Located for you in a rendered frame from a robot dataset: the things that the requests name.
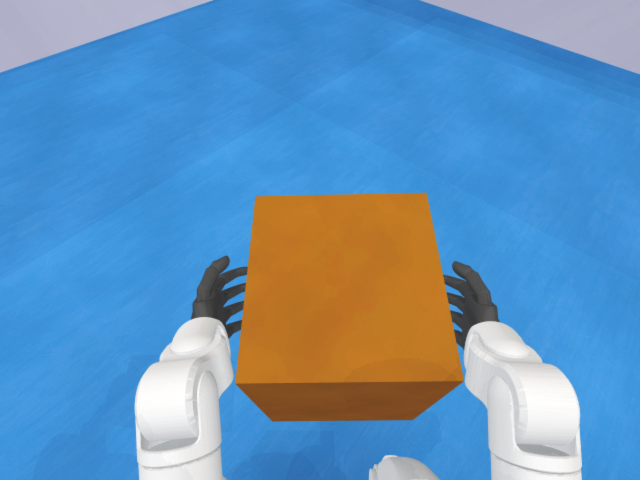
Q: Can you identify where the robot right thigh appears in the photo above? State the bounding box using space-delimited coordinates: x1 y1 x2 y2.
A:
369 457 440 480

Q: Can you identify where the carton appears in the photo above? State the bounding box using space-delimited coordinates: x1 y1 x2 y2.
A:
235 193 464 421

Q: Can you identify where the left robot hand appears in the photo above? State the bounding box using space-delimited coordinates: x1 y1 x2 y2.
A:
191 256 248 339

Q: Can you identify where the right robot hand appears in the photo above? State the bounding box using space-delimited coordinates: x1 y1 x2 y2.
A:
443 261 500 350

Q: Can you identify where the right robot forearm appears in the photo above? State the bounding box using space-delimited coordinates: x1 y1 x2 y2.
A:
464 321 582 480

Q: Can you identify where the left robot forearm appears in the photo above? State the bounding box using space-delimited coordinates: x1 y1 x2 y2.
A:
135 317 234 480

